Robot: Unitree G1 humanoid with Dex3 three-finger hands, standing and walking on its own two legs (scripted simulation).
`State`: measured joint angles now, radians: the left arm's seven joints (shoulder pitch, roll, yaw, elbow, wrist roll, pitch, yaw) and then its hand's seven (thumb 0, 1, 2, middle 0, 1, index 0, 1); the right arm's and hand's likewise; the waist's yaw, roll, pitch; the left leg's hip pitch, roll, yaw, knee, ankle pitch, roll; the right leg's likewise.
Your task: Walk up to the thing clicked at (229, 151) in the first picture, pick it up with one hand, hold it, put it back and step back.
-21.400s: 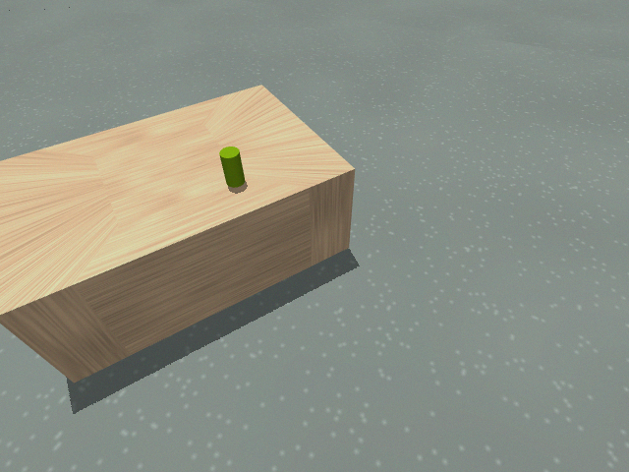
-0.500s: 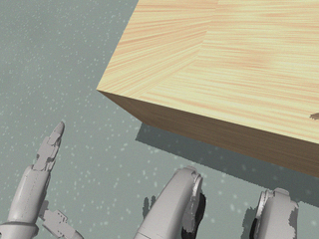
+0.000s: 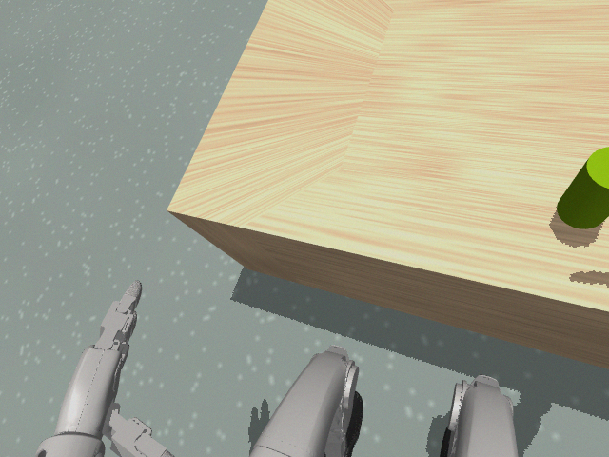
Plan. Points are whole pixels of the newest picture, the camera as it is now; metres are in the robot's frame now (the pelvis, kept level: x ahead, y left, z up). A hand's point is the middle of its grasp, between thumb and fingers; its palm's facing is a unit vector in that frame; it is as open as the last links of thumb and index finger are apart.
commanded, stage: home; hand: right
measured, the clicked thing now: (597, 191) +0.53 -0.24 -0.12
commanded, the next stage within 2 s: none
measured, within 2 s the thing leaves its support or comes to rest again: neither
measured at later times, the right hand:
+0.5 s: hand out of the picture +0.44 -0.38 +0.08, palm faces +0.40 +0.85 -0.34, open 17.2 cm
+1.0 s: hand out of the picture +0.23 -0.20 +0.07, palm faces +0.21 +0.94 -0.25, open 17.3 cm
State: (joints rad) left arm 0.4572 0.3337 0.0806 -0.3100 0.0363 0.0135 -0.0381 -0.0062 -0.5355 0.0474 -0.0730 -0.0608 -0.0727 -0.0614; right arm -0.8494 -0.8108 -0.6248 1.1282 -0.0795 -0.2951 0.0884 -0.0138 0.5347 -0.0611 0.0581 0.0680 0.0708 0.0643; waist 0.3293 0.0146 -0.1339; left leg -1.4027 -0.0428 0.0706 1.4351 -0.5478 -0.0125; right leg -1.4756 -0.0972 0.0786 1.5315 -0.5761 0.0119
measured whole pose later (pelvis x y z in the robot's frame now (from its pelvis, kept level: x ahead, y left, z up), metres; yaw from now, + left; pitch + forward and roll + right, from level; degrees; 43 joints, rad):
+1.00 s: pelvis +0.06 +0.00 +0.14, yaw -5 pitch +8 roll +2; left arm 0.28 0.21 -0.04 0.46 -0.06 0.11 0.10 0.01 0.89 0.89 -0.20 -0.30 -0.21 -0.30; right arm 0.35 -0.21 -0.01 0.22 0.05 0.08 -0.13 -0.01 0.51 -0.07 0.06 0.06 0.06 0.06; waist 0.02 -0.03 -0.09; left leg -0.53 0.01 0.03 0.83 -0.43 -0.02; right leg -0.57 -0.05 0.00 0.87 -0.43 0.01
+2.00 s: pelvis +0.05 +0.01 +0.13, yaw -5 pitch +6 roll +1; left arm 0.27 0.21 -0.02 0.53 -0.02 -0.10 0.15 0.02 0.90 0.90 -0.21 -0.31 -0.21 -0.30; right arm 0.44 -0.20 0.01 0.07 0.02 0.20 -0.14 -0.01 0.54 -0.05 0.05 0.05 0.06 0.05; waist 0.02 -0.03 -0.08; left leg -0.54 0.01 0.03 0.88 -0.45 -0.01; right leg -0.58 -0.05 0.01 0.91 -0.44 0.02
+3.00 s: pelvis +0.05 +0.00 +0.13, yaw -5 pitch +6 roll +1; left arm 0.27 0.21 -0.02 0.53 -0.01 -0.12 0.16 0.02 0.90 0.90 -0.21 -0.31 -0.21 -0.31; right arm 0.45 -0.20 0.01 0.03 0.02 0.24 -0.14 -0.01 0.54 -0.05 0.05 0.05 0.06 0.05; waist 0.02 -0.03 -0.09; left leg -0.55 0.01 0.03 0.89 -0.45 -0.01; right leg -0.59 -0.05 0.01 0.92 -0.44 0.02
